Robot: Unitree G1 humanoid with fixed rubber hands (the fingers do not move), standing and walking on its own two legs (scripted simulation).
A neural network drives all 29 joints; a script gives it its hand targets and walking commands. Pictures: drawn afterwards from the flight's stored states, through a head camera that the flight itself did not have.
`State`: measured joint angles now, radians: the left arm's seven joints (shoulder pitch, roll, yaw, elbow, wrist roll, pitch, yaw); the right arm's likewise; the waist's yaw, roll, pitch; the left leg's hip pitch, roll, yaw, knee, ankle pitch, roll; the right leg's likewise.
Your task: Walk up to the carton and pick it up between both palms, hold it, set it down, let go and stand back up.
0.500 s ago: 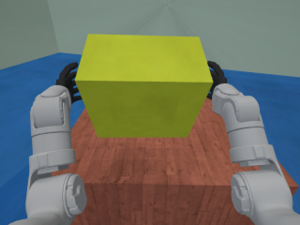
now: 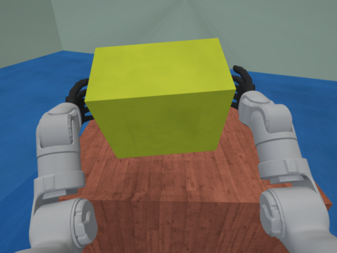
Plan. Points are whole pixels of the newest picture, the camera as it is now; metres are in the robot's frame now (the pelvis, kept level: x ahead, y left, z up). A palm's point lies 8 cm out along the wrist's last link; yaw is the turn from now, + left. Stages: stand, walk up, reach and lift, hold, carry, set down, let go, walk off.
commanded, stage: hold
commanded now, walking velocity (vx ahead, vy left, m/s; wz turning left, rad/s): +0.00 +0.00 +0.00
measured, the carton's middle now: (162, 104) +0.42 +0.00 +0.24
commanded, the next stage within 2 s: none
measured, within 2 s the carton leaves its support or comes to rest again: neither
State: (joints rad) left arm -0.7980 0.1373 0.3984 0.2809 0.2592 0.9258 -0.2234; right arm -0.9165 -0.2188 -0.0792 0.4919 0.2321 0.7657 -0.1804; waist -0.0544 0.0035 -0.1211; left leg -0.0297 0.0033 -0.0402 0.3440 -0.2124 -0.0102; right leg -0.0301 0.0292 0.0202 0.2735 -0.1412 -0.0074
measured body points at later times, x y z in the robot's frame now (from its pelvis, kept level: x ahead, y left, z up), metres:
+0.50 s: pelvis -0.01 +0.00 +0.00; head -0.08 +0.01 +0.44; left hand +0.37 +0.20 +0.25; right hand +0.37 -0.18 +0.27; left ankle -0.01 +0.12 -0.75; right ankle +0.01 -0.12 -0.75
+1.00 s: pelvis -0.01 +0.00 +0.00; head -0.07 +0.01 +0.45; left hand +0.37 +0.19 +0.24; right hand +0.38 -0.18 +0.26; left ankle -0.01 +0.12 -0.75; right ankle +0.01 -0.12 -0.75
